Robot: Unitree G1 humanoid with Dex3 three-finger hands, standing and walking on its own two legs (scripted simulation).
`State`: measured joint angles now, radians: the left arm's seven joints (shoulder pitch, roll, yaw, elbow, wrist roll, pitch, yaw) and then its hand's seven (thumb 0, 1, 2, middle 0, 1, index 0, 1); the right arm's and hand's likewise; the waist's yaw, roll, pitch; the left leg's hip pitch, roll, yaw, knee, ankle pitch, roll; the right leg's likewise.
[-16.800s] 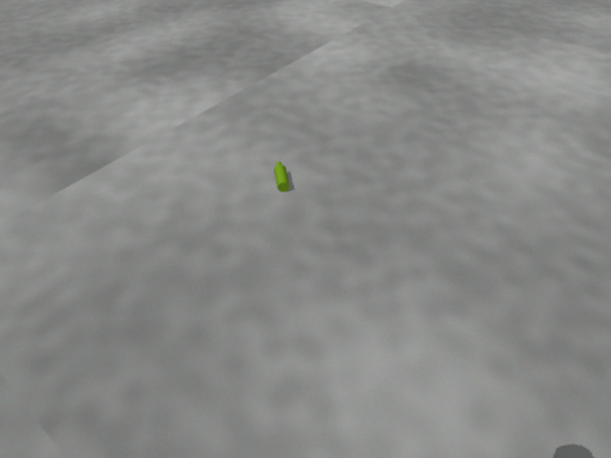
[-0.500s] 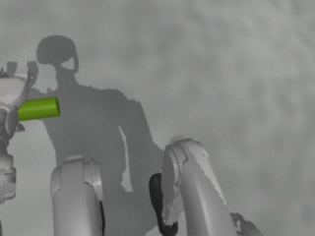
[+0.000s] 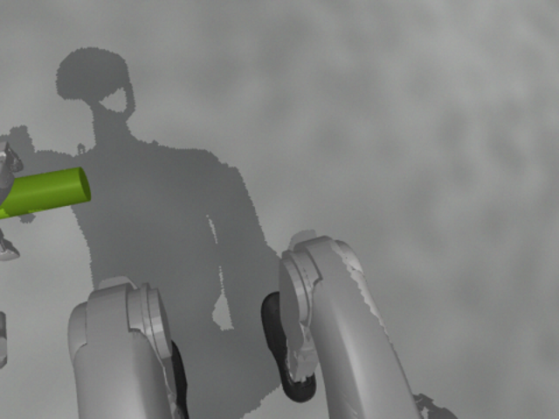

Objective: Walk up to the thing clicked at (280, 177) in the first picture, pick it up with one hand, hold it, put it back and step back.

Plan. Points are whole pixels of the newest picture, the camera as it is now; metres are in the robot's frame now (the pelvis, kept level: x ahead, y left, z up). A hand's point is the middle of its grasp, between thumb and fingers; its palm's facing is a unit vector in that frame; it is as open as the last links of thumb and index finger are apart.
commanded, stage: approach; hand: left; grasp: from above
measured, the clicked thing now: (19, 196) +0.48 +0.32 -0.30
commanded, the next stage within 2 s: close in in 0.04 s
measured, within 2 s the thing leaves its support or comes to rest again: neither
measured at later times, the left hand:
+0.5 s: hand (13, 183) +0.47 +0.28 -0.19, palm faces -0.49 -0.07 -0.87, open 13.9 cm
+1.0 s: hand (32, 193) +0.47 +0.28 -0.25, palm faces -0.45 -0.09 -0.89, open 14.0 cm
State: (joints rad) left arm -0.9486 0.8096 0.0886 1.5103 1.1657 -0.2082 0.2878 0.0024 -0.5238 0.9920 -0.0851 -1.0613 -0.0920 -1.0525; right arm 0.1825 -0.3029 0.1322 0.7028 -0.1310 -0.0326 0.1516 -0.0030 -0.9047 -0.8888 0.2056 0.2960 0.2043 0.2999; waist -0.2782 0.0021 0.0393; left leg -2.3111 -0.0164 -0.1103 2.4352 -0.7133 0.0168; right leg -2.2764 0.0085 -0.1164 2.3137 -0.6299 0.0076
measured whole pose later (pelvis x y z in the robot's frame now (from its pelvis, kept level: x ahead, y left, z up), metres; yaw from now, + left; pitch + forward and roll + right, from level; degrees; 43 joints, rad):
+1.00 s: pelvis +0.01 +0.01 -0.02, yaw -4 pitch +31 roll -13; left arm -1.07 0.93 0.09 1.75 1.36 -0.26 0.62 0.00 -0.49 0.99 -0.08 -1.01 -0.08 -1.01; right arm 0.14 -0.31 0.22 0.70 -0.24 -0.17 0.22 0.00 -0.89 -0.89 0.20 0.30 0.20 0.30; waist -0.38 -0.10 0.07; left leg -2.36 -0.01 -0.17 2.55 -0.75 0.03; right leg -2.30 0.02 -0.17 2.37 -0.64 0.03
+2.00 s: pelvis +0.00 +0.01 -0.02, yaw -6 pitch +29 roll -15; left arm -1.09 1.03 0.12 1.79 1.31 -0.23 0.64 0.00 -0.23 0.82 -0.24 -0.99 -0.27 -0.96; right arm 0.10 -0.36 0.30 0.64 -0.25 -0.26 0.29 0.00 -0.90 -0.90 0.20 0.30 0.20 0.30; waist -0.41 -0.15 0.18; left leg -2.34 -0.01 -0.22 2.57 -0.76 0.02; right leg -2.26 0.04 -0.21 2.35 -0.62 0.03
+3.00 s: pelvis +0.00 +0.01 -0.02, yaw -7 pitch +28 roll -15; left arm -1.08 1.03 0.09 1.76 1.28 -0.24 0.63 0.01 0.22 0.42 -0.64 -0.66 -0.67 -0.59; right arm 0.10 -0.36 0.32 0.62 -0.24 -0.24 0.27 0.00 -0.90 -0.90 0.20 0.30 0.20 0.30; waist -0.41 -0.14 0.18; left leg -2.32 0.00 -0.22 2.55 -0.75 0.03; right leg -2.25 0.04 -0.21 2.32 -0.61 0.04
